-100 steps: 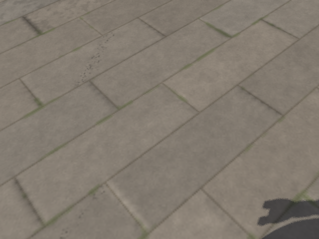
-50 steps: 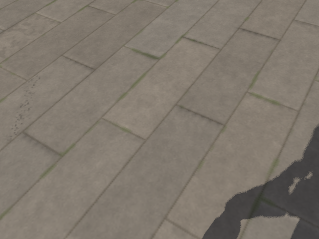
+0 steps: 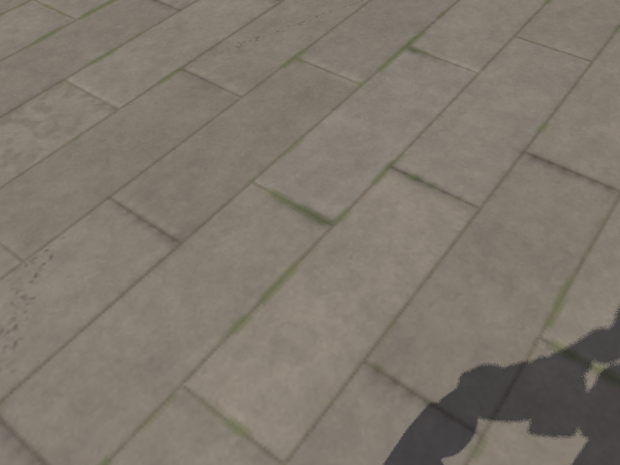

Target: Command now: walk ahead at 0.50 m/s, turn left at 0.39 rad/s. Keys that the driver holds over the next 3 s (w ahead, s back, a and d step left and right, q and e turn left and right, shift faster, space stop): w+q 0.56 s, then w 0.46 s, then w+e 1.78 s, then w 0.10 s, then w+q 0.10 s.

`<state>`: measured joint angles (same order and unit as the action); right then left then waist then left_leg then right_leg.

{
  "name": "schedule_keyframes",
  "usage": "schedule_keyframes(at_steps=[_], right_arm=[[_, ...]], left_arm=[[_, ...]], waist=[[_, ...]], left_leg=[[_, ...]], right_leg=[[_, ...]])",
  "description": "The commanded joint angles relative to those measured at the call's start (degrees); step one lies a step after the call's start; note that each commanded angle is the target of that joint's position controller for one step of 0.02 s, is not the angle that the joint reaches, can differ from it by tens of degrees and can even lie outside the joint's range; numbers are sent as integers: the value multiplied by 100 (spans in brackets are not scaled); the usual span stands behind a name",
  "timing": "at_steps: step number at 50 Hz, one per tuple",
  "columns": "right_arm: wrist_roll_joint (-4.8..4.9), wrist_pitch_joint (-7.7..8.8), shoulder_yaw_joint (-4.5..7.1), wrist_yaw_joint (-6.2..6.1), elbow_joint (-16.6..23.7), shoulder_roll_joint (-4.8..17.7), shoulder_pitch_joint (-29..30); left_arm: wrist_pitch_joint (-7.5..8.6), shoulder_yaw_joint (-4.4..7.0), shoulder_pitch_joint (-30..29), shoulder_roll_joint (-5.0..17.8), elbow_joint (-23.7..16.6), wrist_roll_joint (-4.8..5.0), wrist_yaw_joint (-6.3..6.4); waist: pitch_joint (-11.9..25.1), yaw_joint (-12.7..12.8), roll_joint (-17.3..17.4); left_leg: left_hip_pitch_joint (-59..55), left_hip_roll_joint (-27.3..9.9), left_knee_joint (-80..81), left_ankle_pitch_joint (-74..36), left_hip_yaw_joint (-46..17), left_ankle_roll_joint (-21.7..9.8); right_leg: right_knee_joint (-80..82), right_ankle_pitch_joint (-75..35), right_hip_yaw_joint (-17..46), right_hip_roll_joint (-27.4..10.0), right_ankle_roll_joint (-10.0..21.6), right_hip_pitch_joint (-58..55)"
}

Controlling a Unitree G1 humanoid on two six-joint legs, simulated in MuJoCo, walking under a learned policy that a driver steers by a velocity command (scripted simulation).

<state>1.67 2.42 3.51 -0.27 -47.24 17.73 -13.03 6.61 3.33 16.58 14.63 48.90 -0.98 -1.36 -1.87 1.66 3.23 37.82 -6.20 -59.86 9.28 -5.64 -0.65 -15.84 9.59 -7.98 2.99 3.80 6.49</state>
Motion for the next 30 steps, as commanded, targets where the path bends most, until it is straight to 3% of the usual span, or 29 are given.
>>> schedule_keyframes(at_steps=[1,5,9,12,13,14,15,16,17,18,19,20,21,24,26,30], right_arm=[[-33,46,69,31,285,223,-121],[-63,103,-27,188,605,14,708],[-48,103,-39,344,1016,26,1221],[-29,61,89,410,1146,268,880],[-16,40,199,399,1063,462,348],[-7,31,374,336,865,756,-540],[-13,-38,561,198,713,1263,-1337],[-14,20,599,187,790,1740,-1079],[-52,81,458,212,902,1209,-1284],[-85,139,382,218,870,940,-1057],[-57,165,335,218,920,793,-678],[-67,160,279,207,1008,615,-303],[-141,162,233,181,1116,517,-116],[-103,184,273,100,1136,666,-112],[-84,172,314,19,1083,805,-263],[-55,105,301,-54,955,781,-562]], left_arm=[[104,171,-404,773,-326,-10,91],[15,209,-114,955,-195,51,171],[-204,272,191,1085,-49,151,208],[-352,336,-9,1301,-134,184,278],[-403,349,-74,1360,-169,184,304],[-426,327,-187,1341,-211,211,325],[-364,221,-65,1088,-326,105,327],[-167,-38,528,241,-612,-16,200],[74,37,-173,783,-685,207,102],[186,94,-683,989,-864,384,59],[233,69,-732,915,-867,304,91],[216,109,-724,944,-808,149,130],[148,146,-587,983,-796,97,127],[-35,125,-513,785,-860,11,140],[-79,77,-924,665,-1017,-4,160],[-21,-19,-1672,485,-1185,60,74]], waist=[[-108,-173,-635],[-318,187,-473],[-434,312,-463],[16,-63,-766],[355,-382,-834],[820,-891,-730],[1369,-1172,-33],[1892,-379,1227],[2312,-882,484],[1442,-897,220],[945,-606,-302],[621,-378,-398],[542,-190,-265],[405,-44,-217],[250,-153,-155],[219,-518,137]], left_leg=[[77,-113,739,-1012,-133,70],[64,-41,1908,-1596,387,-3],[509,70,2367,-926,669,-204],[-335,547,2392,-69,1133,-515],[-1047,785,2391,140,1250,-662],[-2373,1009,2781,-179,1220,-882],[-4108,263,2923,-254,-59,-1232],[-5954,-1099,3477,566,-3379,-2378],[-6201,-1284,4183,1016,-4109,-2383],[-5605,-1123,4284,597,-3218,-2074],[-4724,-862,4277,-7,-2515,-1856],[-3954,-632,4346,-655,-1978,-1725],[-3467,-496,4472,-1098,-1715,-1698],[-2758,-298,4695,-1810,-1243,-1724],[-2517,-113,4730,-1856,-960,-1610],[-2361,184,4600,-1065,-648,-1213]], right_leg=[[1003,-1308,478,-1507,673,189],[1000,-1467,26,-1594,573,-256],[527,-2192,-133,-1925,520,-1275],[-498,-4689,-356,-1956,327,-1546],[-1298,-5345,-420,-1890,253,-1456],[-2499,-5132,-542,-1680,77,-929],[-4270,-3140,-548,-1398,-174,497],[-6167,2357,233,-95,-502,3077],[-6598,2433,1366,-160,-378,3749],[-6371,1870,1365,-434,-238,4125],[-5824,1377,1329,-693,-197,3898],[-5339,1141,1284,-849,-257,3529],[-5135,963,1320,-954,-312,3137],[-4432,627,1150,-941,-607,2862],[-3648,-10,1065,-840,-766,2921],[-1929,-1552,931,-490,-781,2358]])
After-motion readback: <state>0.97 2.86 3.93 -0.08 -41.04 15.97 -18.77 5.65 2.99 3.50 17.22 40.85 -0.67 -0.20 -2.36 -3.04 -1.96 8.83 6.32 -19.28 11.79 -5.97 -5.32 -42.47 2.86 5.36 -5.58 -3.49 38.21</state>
